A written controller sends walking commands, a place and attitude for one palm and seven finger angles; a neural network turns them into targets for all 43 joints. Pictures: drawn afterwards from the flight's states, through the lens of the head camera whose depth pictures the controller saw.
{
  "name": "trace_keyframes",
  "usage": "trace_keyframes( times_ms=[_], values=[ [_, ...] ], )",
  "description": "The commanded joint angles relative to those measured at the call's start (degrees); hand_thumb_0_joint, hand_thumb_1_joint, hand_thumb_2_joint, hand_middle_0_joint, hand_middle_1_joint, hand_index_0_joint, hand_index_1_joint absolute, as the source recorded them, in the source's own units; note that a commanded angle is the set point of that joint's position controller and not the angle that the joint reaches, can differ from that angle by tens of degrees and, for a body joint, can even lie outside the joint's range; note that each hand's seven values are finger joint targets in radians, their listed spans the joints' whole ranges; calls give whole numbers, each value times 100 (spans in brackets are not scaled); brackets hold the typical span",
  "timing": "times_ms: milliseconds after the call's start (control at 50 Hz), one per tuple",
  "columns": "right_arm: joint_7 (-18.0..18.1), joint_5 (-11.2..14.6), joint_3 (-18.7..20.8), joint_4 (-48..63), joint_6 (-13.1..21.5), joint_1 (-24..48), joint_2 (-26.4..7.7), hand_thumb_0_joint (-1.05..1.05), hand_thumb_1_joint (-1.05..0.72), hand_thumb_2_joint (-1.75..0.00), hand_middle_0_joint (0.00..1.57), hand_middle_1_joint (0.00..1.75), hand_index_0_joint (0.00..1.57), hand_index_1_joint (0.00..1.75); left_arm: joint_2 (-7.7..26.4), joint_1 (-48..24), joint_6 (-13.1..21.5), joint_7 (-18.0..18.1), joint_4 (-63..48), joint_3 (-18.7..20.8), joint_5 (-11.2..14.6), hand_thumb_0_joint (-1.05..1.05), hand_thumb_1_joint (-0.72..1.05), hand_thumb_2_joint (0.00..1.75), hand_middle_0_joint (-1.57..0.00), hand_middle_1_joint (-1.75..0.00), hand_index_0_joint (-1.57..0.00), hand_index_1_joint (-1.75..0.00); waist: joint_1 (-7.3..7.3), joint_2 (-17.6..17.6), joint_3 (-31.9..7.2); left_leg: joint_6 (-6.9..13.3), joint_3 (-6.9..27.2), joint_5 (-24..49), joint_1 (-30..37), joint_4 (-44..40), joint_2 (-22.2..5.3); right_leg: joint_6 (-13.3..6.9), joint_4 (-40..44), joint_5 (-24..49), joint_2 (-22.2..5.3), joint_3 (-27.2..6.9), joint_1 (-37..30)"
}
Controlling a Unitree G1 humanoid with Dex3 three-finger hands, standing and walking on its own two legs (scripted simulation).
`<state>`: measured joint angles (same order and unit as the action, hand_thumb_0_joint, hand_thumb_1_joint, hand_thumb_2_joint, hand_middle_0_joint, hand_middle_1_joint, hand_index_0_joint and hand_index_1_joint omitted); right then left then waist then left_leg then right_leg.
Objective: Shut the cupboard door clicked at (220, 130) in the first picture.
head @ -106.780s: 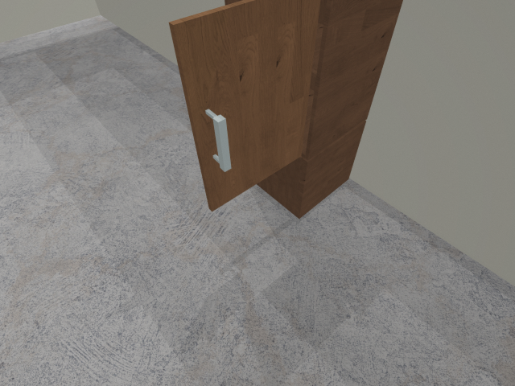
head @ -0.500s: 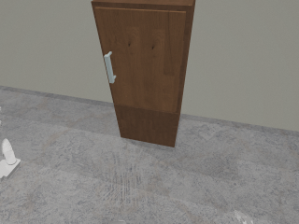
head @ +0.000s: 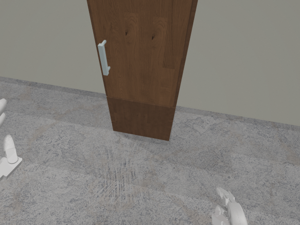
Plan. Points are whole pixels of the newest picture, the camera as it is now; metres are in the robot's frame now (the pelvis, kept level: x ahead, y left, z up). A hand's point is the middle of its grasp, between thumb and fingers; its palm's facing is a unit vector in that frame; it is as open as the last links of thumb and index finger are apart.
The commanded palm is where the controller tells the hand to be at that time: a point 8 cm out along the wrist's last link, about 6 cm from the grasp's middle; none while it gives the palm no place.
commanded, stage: stop stepping back and stand still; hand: left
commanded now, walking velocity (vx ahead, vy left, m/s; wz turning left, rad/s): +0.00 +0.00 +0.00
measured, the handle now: (105, 58) +0.87 +0.26 -0.04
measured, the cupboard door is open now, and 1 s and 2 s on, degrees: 0 0 0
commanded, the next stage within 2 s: let the arm hang, fingers relaxed in 0.66 s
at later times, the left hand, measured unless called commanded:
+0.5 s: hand out of the picture +0.14 +0.29 +0.16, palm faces +0.46 -0.79 -0.41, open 7.4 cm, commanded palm +0.09 +0.33 +0.18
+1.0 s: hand out of the picture +0.06 +0.22 -0.13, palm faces -0.04 -0.96 -0.27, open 7.4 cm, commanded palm none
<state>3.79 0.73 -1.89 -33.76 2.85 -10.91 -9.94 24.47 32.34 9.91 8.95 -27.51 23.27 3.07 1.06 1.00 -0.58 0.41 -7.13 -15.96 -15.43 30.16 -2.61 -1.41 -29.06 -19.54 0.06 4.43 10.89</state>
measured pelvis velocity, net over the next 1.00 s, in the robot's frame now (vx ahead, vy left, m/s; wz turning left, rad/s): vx -0.06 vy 0.02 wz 0.02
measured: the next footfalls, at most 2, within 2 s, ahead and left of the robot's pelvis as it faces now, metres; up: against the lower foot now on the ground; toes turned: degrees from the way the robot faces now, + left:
none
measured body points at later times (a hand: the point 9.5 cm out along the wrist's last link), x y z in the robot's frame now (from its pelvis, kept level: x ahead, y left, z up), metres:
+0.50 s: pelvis -0.05 +0.02 +0.00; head -0.05 +0.03 +0.45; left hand +0.11 +0.33 +0.18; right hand +0.11 -0.21 -0.08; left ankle +0.00 +0.11 -0.74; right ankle -0.05 -0.10 -0.73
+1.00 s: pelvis -0.06 +0.02 -0.01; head -0.04 +0.00 +0.44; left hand +0.06 +0.27 -0.11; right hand +0.07 -0.24 -0.13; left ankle +0.00 +0.11 -0.73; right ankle -0.05 -0.10 -0.74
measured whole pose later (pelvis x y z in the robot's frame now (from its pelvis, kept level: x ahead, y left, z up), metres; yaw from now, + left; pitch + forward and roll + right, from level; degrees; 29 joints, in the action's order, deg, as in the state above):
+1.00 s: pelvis -0.06 +0.02 -0.01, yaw +1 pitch +0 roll +0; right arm -0.6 -1.1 -0.5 -47.6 0.4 -8.5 -17.1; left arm 13.2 16.5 -3.2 -0.6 35.6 -0.5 -1.4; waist 1.7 -2.3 1.8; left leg 2.8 -7.0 -11.8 -20.2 31.9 -0.7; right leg -0.5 -33.8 -17.1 -2.2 4.7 16.6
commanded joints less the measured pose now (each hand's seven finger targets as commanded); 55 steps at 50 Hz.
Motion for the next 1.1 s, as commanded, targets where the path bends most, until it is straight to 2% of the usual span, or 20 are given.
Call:
trace_keyframes(
  times_ms=[0, 80, 280, 380, 400, 440, 500, 580, 640, 720, 740, 760, 780, 800, 840, 880, 920, 980, 1020, 1080],
  values=[
    [120, -19, 313, 880, 251, 291, -820, 0, -90, -90, 20, 30, 20, 30, 1204, -192, 351, 167, -1486, 983, 14, 0, 90, 90, -20, -30, -20, -30, -45, -622, -1005, 89, 675, 2842, 487, -300, -505, 104, 140, 2935, -375, -515, -494],
    [120, -21, 299, 848, 296, 261, -807, 0, -90, -90, 20, 30, 20, 30, 1022, -135, 334, 174, -1399, 864, 21, 0, 90, 90, -20, -30, -20, -30, -50, -788, -876, 65, 737, 2231, 309, -525, -512, 109, 248, 2306, -296, -454, -464],
    [140, -16, 310, 783, 369, 316, -863, 0, -90, -90, 20, 30, 20, 30, 774, -225, 266, 141, -870, 651, 5, 0, 90, 90, -20, -30, -20, -30, -62, -524, -325, 93, 913, -99, -339, -1169, -491, 154, 726, 871, -234, -468, -250],
    [160, -44, 316, 780, 428, 366, -879, 0, -90, -90, 20, 30, 20, 30, 781, -562, 304, 161, -991, 574, -67, 0, 90, 90, -20, -30, -20, -30, -57, -621, -184, 103, 982, -847, -451, -1309, -415, 131, 926, 330, -229, -527, -88],
    [171, -52, 335, 786, 438, 384, -900, 0, -90, -90, 20, 30, 20, 30, 904, -655, 310, 175, -1090, 651, -81, 0, 90, 90, -20, -30, -20, -30, -67, -623, -182, 96, 968, -917, -451, -1296, -385, 126, 970, 242, -234, -553, -65],
    [165, -62, 319, 767, 458, 355, -874, 0, -90, -90, 20, 30, 20, 30, 773, -721, 329, 180, -1070, 534, -109, 0, 90, 90, -20, -30, -20, -30, -57, -709, -135, 80, 969, -1024, -455, -1310, -364, 110, 997, 87, -232, -540, 5],
    [172, -70, 341, 755, 498, 360, -888, 0, -90, -90, 20, 30, 20, 30, 868, -676, 332, 205, -1054, 637, -115, 0, 90, 90, -20, -30, -20, -30, -76, -701, -215, 69, 1005, -1073, -414, -1361, -369, 112, 984, 119, -191, -504, -44],
    [168, -66, 318, 753, 510, 352, -849, 0, -90, -90, 20, 30, 20, 30, 757, -523, 332, 197, -948, 595, -107, 0, 90, 90, -20, -30, -20, -30, -83, -708, -259, 71, 1043, -975, -424, -1415, -390, 120, 928, 311, -159, -466, -139],
    [149, -53, 322, 727, 500, 326, -834, 0, -90, -90, 20, 30, 20, 30, 722, -376, 311, 182, -840, 589, -69, 0, 90, 90, -20, -30, -20, -30, -82, -402, -360, 39, 942, -506, -288, -1158, -310, 99, 1045, 490, -247, -553, -131],
    [145, -51, 327, 700, 478, 344, -845, 0, -90, -90, 20, 30, 20, 30, 711, -369, 278, 171, -818, 552, -50, 0, 90, 90, -20, -30, -20, -30, -73, -398, -398, 16, 892, -51, -67, -1025, -306, 93, 1072, 669, -285, -579, -3],
    [-419, -36, 537, -572, 824, 715, -1931, 0, -90, -90, 20, 30, 20, 30, -173, -606, -489, -653, 3417, -1766, -456, 0, 90, 90, -20, -30, -20, -30, 51, -481, 171, 67, 946, 1498, -423, -125, -501, -18, 231, 1443, -664, -175, 598],
    [-418, -18, 554, -562, 411, 282, -1696, 0, -90, -90, 20, 30, 20, 30, -234, -700, -949, -799, 3500, -1676, -392, 0, 90, 90, -20, -30, -20, -30, 19, -643, -278, 19, 790, 1792, 58, -220, -525, -50, 371, 1280, -643, -533, 652],
    [-401, -40, 534, -455, 300, 197, -1668, 0, -90, -90, 20, 30, 20, 30, -275, -778, -1075, -830, 3397, -1707, -380, 0, 90, 90, -20, -30, -20, -30, 13, -723, -187, 79, 836, 1572, -29, -304, -617, -26, 239, 758, -534, -387, 737],
    [-402, -91, 520, -561, 245, 149, -1622, 0, -90, -90, 20, 30, 20, 30, -327, -926, -1026, -858, 3650, -1722, -426, 0, 90, 90, -20, -30, -20, -30, -38, -546, -312, 194, 954, 1636, -183, -342, -700, -48, -23, 563, -413, -323, 673],
    [-392, -124, 419, -595, 99, 243, -1661, 0, -90, -90, 20, 30, 20, 30, -188, -1153, -1004, -888, 4206, -1790, -444, 0, 90, 90, -20, -30, -20, -30, -96, 94, -213, 328, 1170, 1266, -430, -541, -716, -64, -75, 397, -365, -355, 416],
    [-396, -161, 377, -728, 1, 258, -1612, 0, -90, -90, 20, 30, 20, 30, -82, -1325, -974, -891, 4869, -1850, -478, 0, 90, 90, -20, -30, -20, -30, -103, 881, -239, 290, 1145, 910, -279, -435, -531, -150, 280, 489, -553, -591, 439],
    [-416, -178, 345, -890, -131, 134, -1424, 0, -90, -90, 20, 30, 20, 30, -61, -1514, -975, -863, 5534, -1938, -481, 0, 90, 90, -20, -30, -20, -30, -31, 1198, -246, 222, 957, 832, 78, -123, -273, -311, 551, 463, -857, -869, 758],
    [-419, -220, 259, -1215, -260, -22, -1123, 0, -90, -90, 20, 30, 20, 30, -226, -1699, -1007, -819, 6363, -2107, -443, 0, 90, 90, -20, -30, -20, -30, 48, 505, -243, 132, 821, 878, 447, -161, -151, -338, 699, 362, -920, -940, 925],
    [-406, -221, 243, -1425, -278, -49, -1045, 0, -90, -90, 20, 30, 20, 30, -301, -1610, -997, -793, 6857, -2148, -425, 0, 90, 90, -20, -30, -20, -30, 3, -290, -272, 134, 917, 908, 379, -413, -259, -236, 660, 339, -788, -810, 655],
    [-339, -237, 290, -1725, -280, -79, -1005, 0, -90, -90, 20, 30, 20, 30, -449, -1379, -971, -771, 7487, -2066, -419, 0, 90, 90, -20, -30, -20, -30, -105, -1186, -256, 159, 991, 457, 110, -789, -338, -209, 703, 469, -629, -710, 155]
  ],
)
